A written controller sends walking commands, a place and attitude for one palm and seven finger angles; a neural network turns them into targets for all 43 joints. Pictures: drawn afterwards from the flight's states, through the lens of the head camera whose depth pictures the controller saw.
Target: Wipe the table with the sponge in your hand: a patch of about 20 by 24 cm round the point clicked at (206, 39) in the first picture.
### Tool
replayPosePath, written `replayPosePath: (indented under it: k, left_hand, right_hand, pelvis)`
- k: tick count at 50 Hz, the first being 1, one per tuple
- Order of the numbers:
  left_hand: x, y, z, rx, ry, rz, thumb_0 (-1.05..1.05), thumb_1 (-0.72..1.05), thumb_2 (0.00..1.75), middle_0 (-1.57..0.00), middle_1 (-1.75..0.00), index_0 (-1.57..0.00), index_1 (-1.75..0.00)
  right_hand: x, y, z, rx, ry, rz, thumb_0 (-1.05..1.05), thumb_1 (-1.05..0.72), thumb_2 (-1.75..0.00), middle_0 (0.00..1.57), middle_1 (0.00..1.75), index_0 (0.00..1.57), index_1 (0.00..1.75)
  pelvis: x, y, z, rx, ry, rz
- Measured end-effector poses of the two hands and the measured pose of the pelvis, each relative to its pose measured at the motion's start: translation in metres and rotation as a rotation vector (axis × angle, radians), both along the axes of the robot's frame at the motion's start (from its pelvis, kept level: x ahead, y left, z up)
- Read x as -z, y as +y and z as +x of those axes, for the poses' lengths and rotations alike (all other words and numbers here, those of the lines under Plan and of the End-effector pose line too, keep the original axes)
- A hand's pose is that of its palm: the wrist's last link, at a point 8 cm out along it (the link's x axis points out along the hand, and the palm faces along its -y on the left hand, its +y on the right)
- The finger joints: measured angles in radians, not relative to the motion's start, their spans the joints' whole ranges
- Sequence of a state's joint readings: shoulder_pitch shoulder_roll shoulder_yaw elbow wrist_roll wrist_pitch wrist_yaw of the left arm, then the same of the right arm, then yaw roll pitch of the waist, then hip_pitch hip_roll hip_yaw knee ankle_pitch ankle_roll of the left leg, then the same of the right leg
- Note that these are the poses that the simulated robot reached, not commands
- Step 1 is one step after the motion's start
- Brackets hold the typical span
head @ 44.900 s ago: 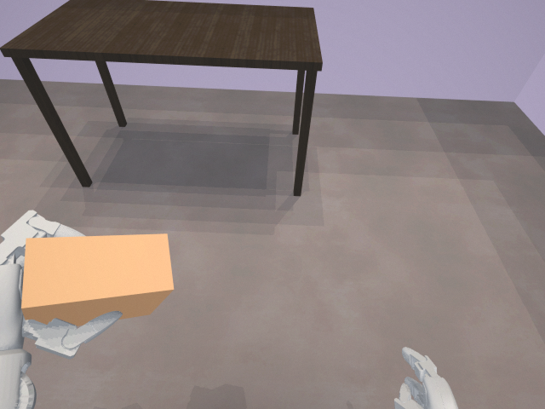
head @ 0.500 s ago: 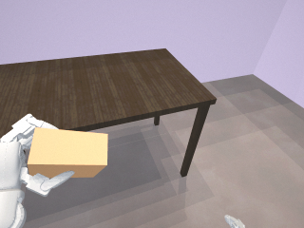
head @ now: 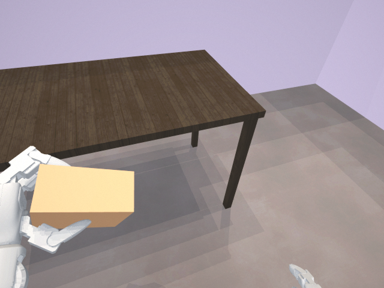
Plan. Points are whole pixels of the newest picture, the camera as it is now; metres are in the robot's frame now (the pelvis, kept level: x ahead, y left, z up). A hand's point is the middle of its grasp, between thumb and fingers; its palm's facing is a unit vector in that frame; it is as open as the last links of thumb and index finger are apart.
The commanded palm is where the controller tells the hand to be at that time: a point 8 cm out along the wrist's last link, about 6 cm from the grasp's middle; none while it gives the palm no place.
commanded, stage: stop stepping back and stand still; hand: left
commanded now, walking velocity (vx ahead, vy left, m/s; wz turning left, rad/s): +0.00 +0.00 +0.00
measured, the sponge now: (98, 200) +0.22 +0.18 +0.14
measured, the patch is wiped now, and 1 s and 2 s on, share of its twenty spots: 1.00 1.00 1.00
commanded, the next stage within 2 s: stand and wait in 0.04 s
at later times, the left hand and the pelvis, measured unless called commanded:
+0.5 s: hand (43, 185) +0.22 +0.26 +0.17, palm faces +0.41 -0.84 -0.35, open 10.6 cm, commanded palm +0.18 +0.30 +0.19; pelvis +0.02 +0.02 +0.01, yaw +0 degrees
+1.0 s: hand (46, 175) +0.24 +0.27 +0.17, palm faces +0.38 -0.86 -0.34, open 10.6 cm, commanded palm +0.19 +0.31 +0.19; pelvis +0.03 +0.03 +0.02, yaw +0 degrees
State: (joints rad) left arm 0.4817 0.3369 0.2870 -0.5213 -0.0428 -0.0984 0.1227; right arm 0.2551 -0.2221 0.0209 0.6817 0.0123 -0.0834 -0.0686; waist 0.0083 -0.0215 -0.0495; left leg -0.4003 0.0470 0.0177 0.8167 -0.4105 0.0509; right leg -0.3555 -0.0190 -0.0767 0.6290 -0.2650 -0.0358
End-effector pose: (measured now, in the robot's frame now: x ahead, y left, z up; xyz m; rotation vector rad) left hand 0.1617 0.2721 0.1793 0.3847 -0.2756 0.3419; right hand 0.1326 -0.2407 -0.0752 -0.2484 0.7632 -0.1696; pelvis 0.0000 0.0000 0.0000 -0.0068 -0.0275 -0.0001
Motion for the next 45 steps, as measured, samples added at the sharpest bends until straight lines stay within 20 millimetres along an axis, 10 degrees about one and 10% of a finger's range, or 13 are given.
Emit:
replayPosePath:
  k: [45]
  left_hand:
    - [-0.002,0.037,0.041,-0.045,0.074,-0.009,-0.01,-0.56,1.04,-0.67,-1.3,-0.7,-1.29]
  right_hand:
    - [-0.03,0.045,0.067,-0.037,-0.089,0.027,0.01,-0.9,-0.9,0.2,0.3,0.2,0.3]
  pelvis:
    - [-0.017,0.029,0.032,0.007,0.016,-0.012]
